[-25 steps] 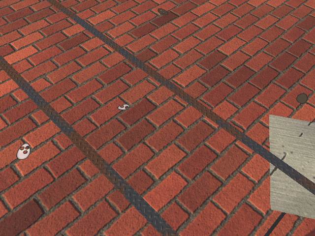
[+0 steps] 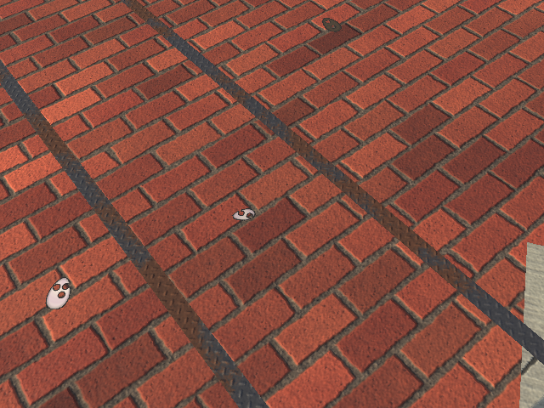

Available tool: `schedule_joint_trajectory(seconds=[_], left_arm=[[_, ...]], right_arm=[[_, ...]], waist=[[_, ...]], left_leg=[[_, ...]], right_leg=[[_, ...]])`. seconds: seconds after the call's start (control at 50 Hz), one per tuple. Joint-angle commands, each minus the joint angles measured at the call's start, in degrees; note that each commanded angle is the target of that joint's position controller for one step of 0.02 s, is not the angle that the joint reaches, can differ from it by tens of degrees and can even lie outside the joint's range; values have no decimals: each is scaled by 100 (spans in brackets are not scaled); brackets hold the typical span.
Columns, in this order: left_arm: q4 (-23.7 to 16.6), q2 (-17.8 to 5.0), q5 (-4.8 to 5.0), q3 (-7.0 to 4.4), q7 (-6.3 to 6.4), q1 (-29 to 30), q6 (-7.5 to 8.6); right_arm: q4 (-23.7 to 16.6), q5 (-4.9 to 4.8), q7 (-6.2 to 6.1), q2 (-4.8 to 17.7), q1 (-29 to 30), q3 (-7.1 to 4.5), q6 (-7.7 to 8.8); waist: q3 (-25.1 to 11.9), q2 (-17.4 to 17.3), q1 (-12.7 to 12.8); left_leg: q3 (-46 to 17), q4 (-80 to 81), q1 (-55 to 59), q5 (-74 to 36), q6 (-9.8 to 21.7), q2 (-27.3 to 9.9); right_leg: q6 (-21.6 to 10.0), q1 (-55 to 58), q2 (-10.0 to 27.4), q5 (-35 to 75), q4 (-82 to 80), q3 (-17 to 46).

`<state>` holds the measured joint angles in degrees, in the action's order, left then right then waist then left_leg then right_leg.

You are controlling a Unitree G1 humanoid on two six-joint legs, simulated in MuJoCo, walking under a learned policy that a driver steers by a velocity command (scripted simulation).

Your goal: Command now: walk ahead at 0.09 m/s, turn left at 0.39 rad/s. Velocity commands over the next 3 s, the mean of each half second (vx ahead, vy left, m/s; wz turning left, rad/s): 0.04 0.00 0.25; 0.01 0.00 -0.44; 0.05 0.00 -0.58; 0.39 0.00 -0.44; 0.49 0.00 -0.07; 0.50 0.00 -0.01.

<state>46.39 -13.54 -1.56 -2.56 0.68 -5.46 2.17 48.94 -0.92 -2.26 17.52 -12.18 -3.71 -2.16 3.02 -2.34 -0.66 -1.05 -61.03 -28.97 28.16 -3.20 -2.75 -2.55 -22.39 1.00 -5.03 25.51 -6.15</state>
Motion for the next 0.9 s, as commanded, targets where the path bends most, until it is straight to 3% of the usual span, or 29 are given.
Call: schedule_joint_trajectory(seconds=[0.02, 0.08, 0.14, 0.2, 0.22, 0.24, 0.26, 0.28, 0.3, 0.32, 0.34, 0.36, 0.38, 0.42, 0.48, 0.5, 0.56, 0.62, 0.66, 0.7, 0.72, 0.74, 0.76, 0.78, 0.8, 0.82, 0.84, 0.9], left_arm=[[-292, -939, 19, -256, 119, 332, 36], [-224, -1054, 50, -298, 200, 375, -58], [-134, -1147, 120, -331, 203, 329, -163], [-35, -1114, 263, -340, 180, 353, -274], [89, -916, 284, -312, 156, 104, -316], [3, -581, 90, -244, 101, -22, -328], [-238, -703, 54, -280, 140, 492, -292], [-219, -871, 123, -331, 154, 640, -305], [-73, -879, 186, -361, 159, 417, -327], [166, -825, 161, -371, 183, 166, -350], [322, -777, 108, -368, 181, -5, -367], [449, -700, 120, -358, 152, -133, -367], [522, -637, 168, -338, 125, -188, -361], [475, -557, 204, -263, 92, 93, -334], [263, -807, 240, -266, 66, 366, -334], [228, -874, 275, -280, 63, 343, -348], [192, -833, 313, -290, 49, 218, -395], [204, -737, 324, -289, -13, 40, -427], [233, -703, 331, -296, -82, -121, -443], [316, -747, 295, -329, -143, -450, -448], [295, -1089, 261, -430, -110, -528, -441], [229, -1793, 229, -582, -10, -677, -413], [164, -1713, 12, -514, -64, -876, -288], [100, -1631, 9, -498, -85, -660, -159], [41, -1535, 125, -491, -46, -331, -83], [-18, -1379, 231, -451, -6, -147, -72], [-45, -1264, 300, -411, 43, -58, -91], [-48, -1270, 256, -404, 109, -265, -155]], right_arm=[[-283, 37, -44, 344, -597, -137, -111], [-460, 42, 38, 345, -298, -140, -112], [-579, 41, 126, 415, -180, -184, -123], [-481, 74, 208, 448, -553, -263, -125], [-470, 121, 189, 641, -704, -332, -119], [-613, 125, 76, 1258, -721, -457, -113], [-785, 300, 103, 1474, -558, -437, -8], [-819, 383, 130, 1200, -353, -371, 130], [-820, 321, 117, 940, -20, -298, 236], [-828, 238, 100, 602, 257, -193, 279], [-772, 198, 80, 288, 410, -72, 315], [-669, 228, 67, 66, 382, 23, 345], [-571, 262, 62, 7, 346, 56, 369], [-480, 279, 25, 184, 375, 26, 387], [-362, 206, -47, 724, 251, -140, 282], [-344, 172, -62, 802, 220, -182, 237], [-351, 132, -107, 785, 294, -236, 147], [-420, 131, -132, 767, 557, -284, 98], [-458, 95, -141, 772, 758, -310, 60], [-415, 2, -141, 760, 826, -333, 12], [-349, 35, -107, 624, 592, -332, 18], [-621, 313, -61, 258, 857, -224, 63], [-821, 243, -67, 269, 1400, -220, 122], [-777, 101, -47, 453, 1392, -282, 138], [-682, 41, -51, 543, 1275, -323, 146], [-588, 79, -89, 588, 1200, -348, 148], [-564, 116, -121, 648, 1161, -373, 148], [-532, 78, -112, 498, 1027, -353, 193]], waist=[[-886, 1018, -157], [-943, 950, -70], [-901, 935, -36], [-844, 772, -274], [-623, 251, -281], [-460, -1441, -15], [-448, -1560, -191], [-526, -975, -192], [-571, -742, 10], [-704, -478, 132], [-744, -508, 214], [-807, -511, 267], [-792, -495, 275], [-672, -470, 135], [-591, -556, -106], [-548, -548, -154], [-466, -424, -165], [-564, -391, -52], [-655, -430, 90], [-711, -393, 318], [-744, 321, 244], [-772, 1893, 128], [-1048, 1547, 519], [-935, 945, 398], [-748, 725, 220], [-676, 586, 154], [-665, 633, 98], [-794, 740, 100]], left_leg=[[36, 317, 447, -516, 14, -232], [170, 931, 676, -835, 102, -255], [343, 1502, 877, -806, 235, -181], [595, 2862, 1646, -1415, 586, 101], [75, 3640, 1910, -1913, 848, -53], [-1918, 4144, 2430, -3513, 1451, -1446], [-2760, 4477, 1920, -3532, 2300, -2040], [-2226, 4533, 1800, -3215, 2155, -1786], [-1644, 4452, 1815, -3070, 1769, -1448], [-1229, 4368, 1890, -2956, 1453, -1205], [-887, 4326, 1798, -3242, 1345, -1084], [-620, 4305, 1739, -3477, 1314, -973], [-420, 4304, 1814, -3544, 1299, -905], [-244, 4276, 1980, -3485, 1283, -880], [-530, 4144, 2355, -3755, 1554, -1254], [-661, 4120, 2468, -3826, 1644, -1393], [-842, 4035, 2713, -4238, 1763, -1683], [-603, 3884, 2716, -4648, 1707, -1698], [-330, 3692, 2616, -4661, 1559, -1610], [80, 3226, 2287, -4093, 1136, -1367], [547, 2398, 1643, -2922, 638, -949], [1025, 870, -164, 41, 24, -2], [118, -271, -683, 1398, -60, 451], [-221, -696, -912, 1085, -30, 288], [-295, -668, -1044, 523, -5, 173], [-321, -485, -1091, 147, -28, 102], [-358, -349, -949, -154, -71, 69], [-309, -30, -673, -636, -169, 221]], right_leg=[[-1154, 350, 1603, 187, -1294, 945], [-1113, 494, 1699, -30, -1328, 719], [-993, 771, 1812, -201, -1189, 601], [-530, 719, 1595, -621, -527, 261], [-102, 365, 1247, -1083, 273, -64], [523, -965, 433, -2514, 2094, -661], [614, -1579, -116, -3333, 3169, 192], [513, -1535, 48, -2917, 3711, 603], [434, -1453, 148, -2370, 3750, 735], [440, -1286, 240, -2004, 3671, 779], [497, -990, 279, -1644, 3599, 803], [547, -650, 282, -1426, 3502, 824], [584, -483, 286, -1278, 3165, 851], [616, -216, 287, -1174, 2219, 849], [636, -219, 187, -1747, 1835, 627], [629, -325, 186, -1927, 1875, 589], [597, -540, 232, -2210, 2015, 558], [498, -270, 191, -2204, 1831, 392], [373, 138, 90, -1820, 1294, 200], [101, 895, -61, -626, 80, 93], [-213, 1566, 301, 713, -454, 904], [-1058, 2561, 1700, 3285, -366, 2919], [-1968, 2469, 2233, 3415, -523, 3574], [-1868, 2451, 1985, 2897, -570, 3199], [-1503, 2405, 1621, 2490, -521, 2732], [-1240, 2347, 1424, 2254, -508, 2528], [-1135, 2236, 1295, 2214, -538, 2405], [-1137, 2194, 1088, 2163, -582, 2319]])
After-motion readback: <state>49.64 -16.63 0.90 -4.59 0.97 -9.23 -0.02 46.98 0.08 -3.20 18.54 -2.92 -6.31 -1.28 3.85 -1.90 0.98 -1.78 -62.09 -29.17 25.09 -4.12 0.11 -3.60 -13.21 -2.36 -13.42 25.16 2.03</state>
